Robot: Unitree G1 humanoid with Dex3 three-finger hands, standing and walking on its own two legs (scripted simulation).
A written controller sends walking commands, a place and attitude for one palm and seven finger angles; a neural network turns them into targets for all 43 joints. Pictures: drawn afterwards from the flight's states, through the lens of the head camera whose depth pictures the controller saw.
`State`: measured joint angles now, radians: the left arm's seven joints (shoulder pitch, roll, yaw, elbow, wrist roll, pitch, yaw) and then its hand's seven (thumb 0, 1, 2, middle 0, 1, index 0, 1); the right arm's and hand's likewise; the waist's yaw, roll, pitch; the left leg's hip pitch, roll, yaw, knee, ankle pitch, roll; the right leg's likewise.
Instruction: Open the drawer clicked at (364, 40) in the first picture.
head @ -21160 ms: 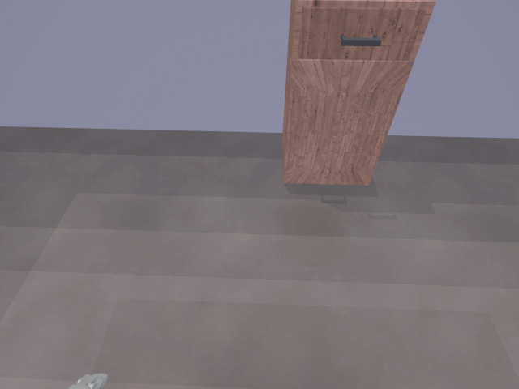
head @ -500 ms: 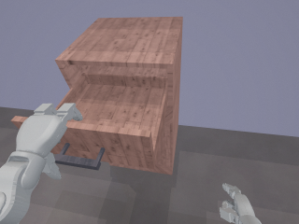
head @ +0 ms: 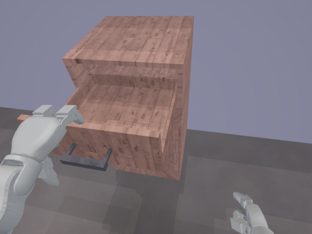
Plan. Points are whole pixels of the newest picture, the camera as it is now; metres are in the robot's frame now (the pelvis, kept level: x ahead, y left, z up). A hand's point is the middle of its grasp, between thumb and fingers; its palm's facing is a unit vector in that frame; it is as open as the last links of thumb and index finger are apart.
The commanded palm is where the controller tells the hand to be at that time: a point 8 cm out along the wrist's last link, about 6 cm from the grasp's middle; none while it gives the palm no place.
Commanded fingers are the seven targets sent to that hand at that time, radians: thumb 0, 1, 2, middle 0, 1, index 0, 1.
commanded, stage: draw the hand back to the body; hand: left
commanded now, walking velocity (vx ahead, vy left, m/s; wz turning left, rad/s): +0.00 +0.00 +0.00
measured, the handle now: (87, 155) +0.30 +0.27 +0.01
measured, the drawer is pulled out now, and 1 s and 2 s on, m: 0.30 0.30 0.30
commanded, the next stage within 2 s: step back with the hand held close in 1.40 s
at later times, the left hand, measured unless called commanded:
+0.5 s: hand (60, 149) +0.22 +0.24 +0.17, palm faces +0.26 -0.63 -0.73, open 13.8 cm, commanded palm +0.17 +0.27 +0.20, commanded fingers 0.00 -0.29 0.39 -0.28 -1.07 -0.28 -1.07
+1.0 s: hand (56, 145) +0.21 +0.23 +0.19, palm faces +0.42 -0.82 -0.39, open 10.5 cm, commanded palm +0.16 +0.27 +0.20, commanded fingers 0.00 0.58 0.76 -0.22 -0.50 -0.22 -0.50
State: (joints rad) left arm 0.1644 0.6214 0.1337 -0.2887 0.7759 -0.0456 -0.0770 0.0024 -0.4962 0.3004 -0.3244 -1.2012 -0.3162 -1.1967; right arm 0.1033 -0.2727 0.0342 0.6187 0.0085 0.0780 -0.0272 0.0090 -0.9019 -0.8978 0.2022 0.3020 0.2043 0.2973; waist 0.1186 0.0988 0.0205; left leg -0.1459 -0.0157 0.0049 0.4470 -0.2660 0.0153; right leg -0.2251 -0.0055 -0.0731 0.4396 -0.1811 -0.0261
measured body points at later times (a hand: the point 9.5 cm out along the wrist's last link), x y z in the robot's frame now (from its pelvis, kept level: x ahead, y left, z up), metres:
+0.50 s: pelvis +0.00 +0.00 +0.00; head +0.01 -0.04 +0.45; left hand +0.20 +0.27 +0.21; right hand +0.22 -0.21 -0.09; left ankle -0.01 +0.11 -0.74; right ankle +0.04 -0.10 -0.74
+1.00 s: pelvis +0.02 -0.01 +0.00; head +0.01 -0.03 +0.45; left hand +0.18 +0.27 +0.21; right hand +0.21 -0.23 -0.08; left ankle -0.01 +0.11 -0.74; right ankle +0.04 -0.10 -0.74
